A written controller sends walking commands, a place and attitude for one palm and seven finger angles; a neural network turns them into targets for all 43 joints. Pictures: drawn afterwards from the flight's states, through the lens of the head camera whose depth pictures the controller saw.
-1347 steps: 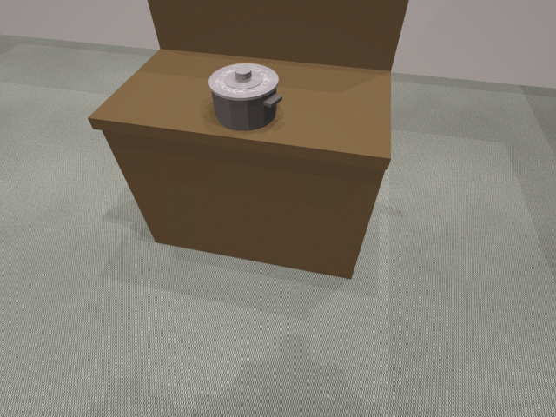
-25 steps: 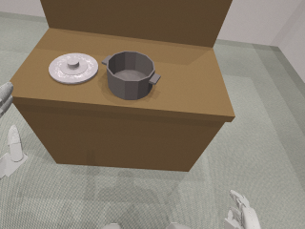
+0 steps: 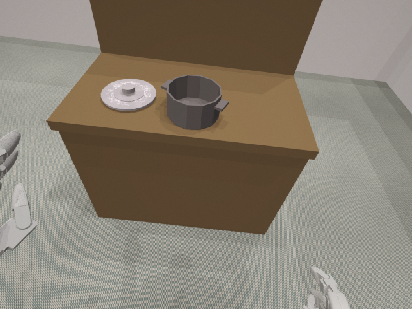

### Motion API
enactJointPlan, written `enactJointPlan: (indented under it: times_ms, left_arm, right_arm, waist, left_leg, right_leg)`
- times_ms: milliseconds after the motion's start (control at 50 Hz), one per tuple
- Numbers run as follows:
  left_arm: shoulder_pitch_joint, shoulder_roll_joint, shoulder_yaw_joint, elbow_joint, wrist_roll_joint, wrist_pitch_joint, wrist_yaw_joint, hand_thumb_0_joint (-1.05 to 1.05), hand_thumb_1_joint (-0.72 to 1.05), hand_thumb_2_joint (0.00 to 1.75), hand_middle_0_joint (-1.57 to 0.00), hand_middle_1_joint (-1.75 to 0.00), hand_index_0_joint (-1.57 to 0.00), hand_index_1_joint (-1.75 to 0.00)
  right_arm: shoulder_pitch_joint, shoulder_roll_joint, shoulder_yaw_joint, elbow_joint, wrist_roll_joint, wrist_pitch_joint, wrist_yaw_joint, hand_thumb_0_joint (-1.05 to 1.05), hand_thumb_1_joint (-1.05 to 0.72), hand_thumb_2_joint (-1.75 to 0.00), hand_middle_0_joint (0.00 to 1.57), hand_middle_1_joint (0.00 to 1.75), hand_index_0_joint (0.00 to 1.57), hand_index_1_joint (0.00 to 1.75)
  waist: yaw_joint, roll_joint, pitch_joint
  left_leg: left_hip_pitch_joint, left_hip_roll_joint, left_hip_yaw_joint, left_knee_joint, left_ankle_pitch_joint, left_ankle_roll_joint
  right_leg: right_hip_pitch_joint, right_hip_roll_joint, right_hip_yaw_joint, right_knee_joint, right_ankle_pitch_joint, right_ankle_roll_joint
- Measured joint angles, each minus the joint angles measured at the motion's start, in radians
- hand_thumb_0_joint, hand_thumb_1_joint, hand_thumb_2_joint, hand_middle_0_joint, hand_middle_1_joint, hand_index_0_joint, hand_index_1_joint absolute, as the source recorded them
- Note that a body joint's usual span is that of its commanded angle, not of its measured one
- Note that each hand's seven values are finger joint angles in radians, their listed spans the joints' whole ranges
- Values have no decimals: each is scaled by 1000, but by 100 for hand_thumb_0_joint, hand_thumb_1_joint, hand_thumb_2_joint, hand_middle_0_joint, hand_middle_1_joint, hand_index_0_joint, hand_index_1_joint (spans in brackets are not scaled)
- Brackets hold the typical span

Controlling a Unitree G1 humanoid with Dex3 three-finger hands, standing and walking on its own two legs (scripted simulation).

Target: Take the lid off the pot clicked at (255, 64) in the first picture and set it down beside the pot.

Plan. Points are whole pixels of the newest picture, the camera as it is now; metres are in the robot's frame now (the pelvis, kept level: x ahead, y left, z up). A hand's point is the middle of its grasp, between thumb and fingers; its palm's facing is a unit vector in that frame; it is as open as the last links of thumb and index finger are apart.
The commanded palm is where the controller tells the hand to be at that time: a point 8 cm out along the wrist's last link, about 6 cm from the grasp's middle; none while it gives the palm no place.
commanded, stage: stop stepping back and stand still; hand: left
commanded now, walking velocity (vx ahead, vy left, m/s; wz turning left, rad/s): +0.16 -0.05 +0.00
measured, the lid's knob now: (128, 88) +0.82 +0.31 -0.05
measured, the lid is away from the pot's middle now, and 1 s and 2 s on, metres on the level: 0.25 0.25 0.25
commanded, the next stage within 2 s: let the arm hang, fingers relaxed in 1.14 s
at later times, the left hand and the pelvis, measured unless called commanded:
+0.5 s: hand (16, 220) +0.20 +0.28 +0.15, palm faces +0.31 -0.85 -0.43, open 7.5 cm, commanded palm none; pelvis +0.00 +0.03 +0.01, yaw +0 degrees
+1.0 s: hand out of the picture -0.03 +0.23 -0.17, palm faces +0.03 -0.98 -0.18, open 7.3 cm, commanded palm none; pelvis +0.02 +0.04 +0.01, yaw +1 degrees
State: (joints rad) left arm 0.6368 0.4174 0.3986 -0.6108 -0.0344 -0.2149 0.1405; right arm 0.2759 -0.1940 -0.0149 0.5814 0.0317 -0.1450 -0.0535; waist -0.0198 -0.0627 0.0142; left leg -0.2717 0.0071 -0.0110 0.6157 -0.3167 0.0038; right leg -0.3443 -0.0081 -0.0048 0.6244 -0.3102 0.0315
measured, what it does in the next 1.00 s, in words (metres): steps on the spot: right foot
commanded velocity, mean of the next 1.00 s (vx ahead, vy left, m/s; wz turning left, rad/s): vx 0.02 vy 0.00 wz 0.00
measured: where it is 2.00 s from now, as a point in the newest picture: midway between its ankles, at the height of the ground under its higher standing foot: outside the picture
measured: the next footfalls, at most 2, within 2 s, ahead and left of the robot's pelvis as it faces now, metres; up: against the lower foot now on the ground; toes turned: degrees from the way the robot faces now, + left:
right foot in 0.34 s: +0.05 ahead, -0.10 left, +0.00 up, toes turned +0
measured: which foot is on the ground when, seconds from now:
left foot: down 0.00-1.00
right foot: down 0.00-0.24, up 0.26-0.32, down 0.34-1.00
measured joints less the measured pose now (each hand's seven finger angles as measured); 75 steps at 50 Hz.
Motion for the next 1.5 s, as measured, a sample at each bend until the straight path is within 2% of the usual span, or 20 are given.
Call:
enactJointPlan:
  times_ms: [60,140,200,280,360,480,500,520,560,620,680,760,780,860,960,1160,1300,1500]
  left_arm:
    - [-33,-13,-1,41,5,-9,-3,2,88,89,-21,-30,-21,-31]
    - [-45,-50,-37,65,15,-6,-14,2,88,89,-21,-30,-21,-31]
    - [-37,-56,-58,53,15,-3,-17,2,88,89,-21,-30,-21,-31]
    - [-26,-41,-56,48,20,3,-15,2,88,89,-21,-30,-21,-31]
    - [-25,-5,-20,49,20,-8,-10,2,88,89,-21,-30,-21,-31]
    - [-32,-34,-37,61,11,-24,-19,2,88,89,-21,-30,-21,-31]
    - [-58,-29,-61,111,32,-37,-32,2,89,89,-21,-30,-21,-31]
    - [-112,-25,-101,206,50,-23,-54,1,89,89,-21,-30,-21,-31]
    - [-229,-46,-184,463,68,60,-91,1,89,90,-21,-30,-20,-31]
    - [-355,-109,-259,883,76,197,-113,1,90,90,-20,-30,-20,-30]
    - [-394,-161,-315,1198,72,270,-119,1,90,90,-20,-30,-19,-30]
    - [-365,-227,-387,1443,59,283,-133,2,91,89,-20,-29,-19,-30]
    - [-356,-233,-377,1481,55,278,-118,1,94,89,-20,-30,-20,-30]
    - [-321,-210,-381,1591,51,262,-123,1,98,89,-21,-30,-20,-30]
    - [-286,-201,-388,1676,50,252,-120,1,95,89,-21,-30,-20,-30]
    - [-314,-238,-394,1731,47,234,-104,1,91,89,-20,-30,-20,-30]
    - [-376,-277,-392,1713,48,223,-99,1,91,89,-20,-30,-20,-30]
    - [-400,-261,-376,1708,45,220,-95,2,93,89,-20,-30,-20,-30]
  right_arm:
    - [1,6,12,16,-1,-8,14,2,-91,-89,20,30,20,30]
    - [-12,8,17,38,-19,7,21,2,-91,-89,20,30,20,30]
    - [-25,6,17,39,-26,17,20,2,-91,-89,20,30,20,30]
    - [-16,13,20,24,-21,17,8,2,-91,-89,20,30,20,30]
    - [-4,30,31,15,-18,0,8,2,-91,-89,20,30,20,30]
    - [-43,20,32,39,-23,8,21,2,-91,-89,20,30,20,30]
    - [-47,10,21,59,-23,-10,37,2,-91,-89,20,30,20,30]
    - [-55,-5,8,85,-23,-11,54,2,-90,-89,20,30,20,30]
    - [-80,-37,-7,138,-29,32,70,1,-90,-89,20,30,20,30]
    - [-106,-48,-11,198,-46,94,72,1,-91,-89,20,30,20,30]
    - [-103,-26,-7,232,-52,123,66,1,-91,-89,20,30,20,30]
    - [-71,4,0,278,-50,138,54,1,-91,-89,20,30,20,30]
    - [-58,12,0,293,-48,140,50,1,-91,-89,20,30,20,30]
    - [-8,33,1,358,-43,151,39,1,-91,-89,20,30,20,30]
    - [33,47,-3,418,-39,162,31,1,-91,-89,20,30,20,30]
    - [42,76,-4,481,-38,155,22,1,-92,-89,20,30,20,30]
    - [36,81,-10,505,-39,148,21,2,-93,-89,20,30,20,30]
    - [36,86,-16,510,-40,139,14,1,-92,-89,20,30,20,30]
  waist:
    - [7,16,2]
    - [12,31,-14]
    - [7,23,-7]
    - [1,21,-8]
    - [2,4,-14]
    - [5,24,18]
    - [6,31,7]
    - [11,40,-5]
    - [19,56,-33]
    - [12,61,-48]
    - [1,36,-26]
    - [0,-2,18]
    - [4,-10,28]
    - [26,-16,53]
    - [36,12,62]
    - [24,62,46]
    - [15,61,33]
    - [8,52,28]
  left_leg:
    - [0,2,-13,11,0,3]
    - [-23,-1,-24,44,-81,35]
    - [-19,-7,-17,35,-33,35]
    - [8,-7,-7,-14,25,29]
    - [12,-27,-1,-36,27,32]
    - [34,-22,-4,-79,43,40]
    - [15,-27,-8,-74,43,43]
    - [-8,-38,-13,-59,41,47]
    - [-46,-63,-14,-25,29,58]
    - [-62,-81,-8,8,7,69]
    - [-39,-77,-2,8,-3,67]
    - [-6,-62,3,-22,4,61]
    - [-1,-59,0,-29,6,60]
    - [15,-51,-11,-58,19,57]
    - [35,-55,-14,-89,28,60]
    - [68,-61,-2,-126,33,61]
    - [81,-55,2,-127,24,53]
    - [94,-41,0,-128,12,38]
  right_leg:
    - [40,17,3,-61,95,-19]
    - [40,25,4,-85,83,-31]
    - [39,19,12,-81,94,-25]
    - [45,26,24,-45,-5,-19]
    - [113,25,21,-120,74,-19]
    - [151,29,20,-198,100,-11]
    - [131,24,11,-185,99,-14]
    - [104,13,2,-155,88,-16]
    - [58,-13,-8,-91,42,-18]
    - [29,-32,-2,-28,7,0]
    - [48,-28,6,-27,1,11]
    - [85,-14,11,-74,22,4]
    - [93,-10,9,-89,28,2]
    - [124,-3,-2,-144,51,-3]
    - [147,-6,-5,-180,63,-1]
    - [163,-13,8,-186,55,2]
    - [166,-8,12,-172,41,-5]
    - [176,6,10,-171,28,-19]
